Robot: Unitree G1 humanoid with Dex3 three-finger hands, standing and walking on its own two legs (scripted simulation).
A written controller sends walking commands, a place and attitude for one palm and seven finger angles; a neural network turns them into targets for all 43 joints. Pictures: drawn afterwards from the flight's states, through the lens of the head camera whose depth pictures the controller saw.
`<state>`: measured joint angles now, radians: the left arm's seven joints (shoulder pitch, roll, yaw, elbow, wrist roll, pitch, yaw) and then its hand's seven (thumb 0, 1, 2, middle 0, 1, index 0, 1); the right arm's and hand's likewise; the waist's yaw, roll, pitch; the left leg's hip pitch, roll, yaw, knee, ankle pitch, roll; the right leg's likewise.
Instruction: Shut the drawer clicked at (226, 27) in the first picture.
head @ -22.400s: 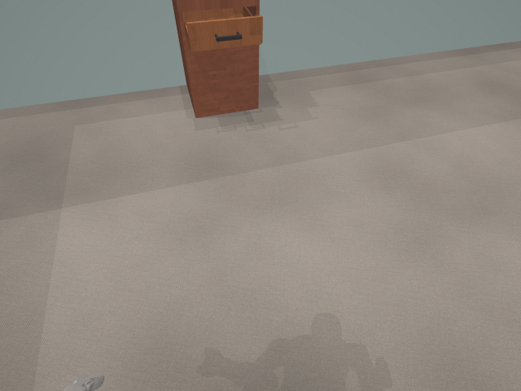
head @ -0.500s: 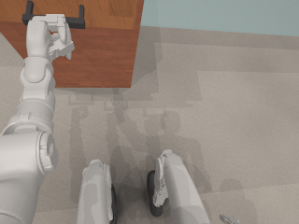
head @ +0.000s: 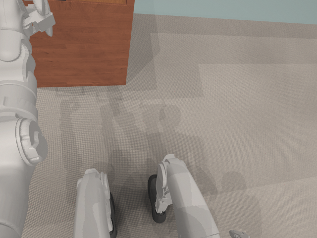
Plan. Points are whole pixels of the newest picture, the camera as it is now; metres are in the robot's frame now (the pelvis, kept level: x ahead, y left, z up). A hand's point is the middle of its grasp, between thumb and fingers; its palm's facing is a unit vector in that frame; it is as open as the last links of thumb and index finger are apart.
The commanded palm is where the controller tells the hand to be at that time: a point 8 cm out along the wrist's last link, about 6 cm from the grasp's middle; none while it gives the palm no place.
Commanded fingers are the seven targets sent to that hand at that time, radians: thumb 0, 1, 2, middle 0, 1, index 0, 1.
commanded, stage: push the drawer shut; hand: left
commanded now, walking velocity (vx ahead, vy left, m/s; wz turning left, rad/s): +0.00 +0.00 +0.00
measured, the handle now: out of the picture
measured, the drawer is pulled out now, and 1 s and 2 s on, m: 0.00 0.00 0.00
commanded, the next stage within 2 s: pull the fist back off the drawer in 0.20 s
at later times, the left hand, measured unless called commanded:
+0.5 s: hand (40, 12) +0.60 +0.18 +0.04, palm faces +0.00 -1.00 -0.07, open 3.0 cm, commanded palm +0.62 +0.16 +0.04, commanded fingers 0.00 0.90 0.90 -1.40 -1.60 -1.40 -1.60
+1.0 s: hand (50, 17) +0.58 +0.16 +0.04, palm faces +0.00 -1.00 -0.04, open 3.1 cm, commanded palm +0.57 +0.17 +0.04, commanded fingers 0.00 0.90 0.90 -1.40 -1.60 -1.40 -1.60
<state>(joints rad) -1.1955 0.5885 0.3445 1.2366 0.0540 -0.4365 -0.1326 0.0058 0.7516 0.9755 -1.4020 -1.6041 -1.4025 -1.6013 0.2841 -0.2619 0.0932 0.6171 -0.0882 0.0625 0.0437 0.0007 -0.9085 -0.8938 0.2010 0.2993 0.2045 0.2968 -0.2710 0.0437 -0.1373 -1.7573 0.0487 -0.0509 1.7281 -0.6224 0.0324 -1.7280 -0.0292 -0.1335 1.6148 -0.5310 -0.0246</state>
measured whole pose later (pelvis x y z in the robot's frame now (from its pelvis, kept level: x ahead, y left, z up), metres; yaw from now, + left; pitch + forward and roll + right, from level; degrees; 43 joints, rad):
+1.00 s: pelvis +0.01 +0.01 +0.01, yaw -1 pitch +37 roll -7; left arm -1.08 0.53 0.37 1.09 0.03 -0.40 -0.11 0.00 0.84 0.92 -1.40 -1.60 -1.40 -1.60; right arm 0.31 -0.25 0.09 0.59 -0.08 0.09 0.07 0.00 -0.91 -0.89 0.20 0.30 0.20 0.30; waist -0.26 0.05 -0.14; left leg -1.71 0.06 -0.03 1.69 -0.63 0.05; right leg -1.69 -0.01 -0.11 1.57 -0.53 -0.01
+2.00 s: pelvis +0.10 +0.01 +0.22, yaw +4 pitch +2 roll -1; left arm 0.25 0.30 0.11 -0.10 -0.06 0.00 0.12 0.02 0.89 0.90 -1.40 -1.60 -1.40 -1.60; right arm 0.21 -0.22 0.07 0.51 0.03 0.02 -0.08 0.01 -0.91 -0.89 0.20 0.30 0.20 0.30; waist 0.02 0.06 -0.05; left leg -0.28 0.00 0.03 0.62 -0.38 0.03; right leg -0.29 -0.02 -0.06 0.58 -0.33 0.01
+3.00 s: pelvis +0.06 +0.01 +0.23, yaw +4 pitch +0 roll +0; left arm 0.64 0.39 0.36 -0.52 -0.04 -0.22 0.13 0.02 0.88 0.90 -1.41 -1.60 -1.41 -1.60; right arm 0.20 -0.24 -0.03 0.57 0.00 -0.02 -0.08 0.01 -0.91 -0.89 0.20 0.30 0.20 0.30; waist -0.01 0.05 0.02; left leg -0.24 -0.01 0.04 0.48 -0.25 0.03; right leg -0.26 -0.02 -0.05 0.46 -0.20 0.01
